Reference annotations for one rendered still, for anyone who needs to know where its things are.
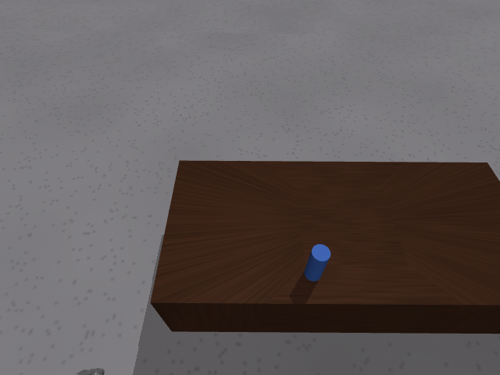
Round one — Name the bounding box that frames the can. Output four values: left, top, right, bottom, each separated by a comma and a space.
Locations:
305, 244, 330, 281

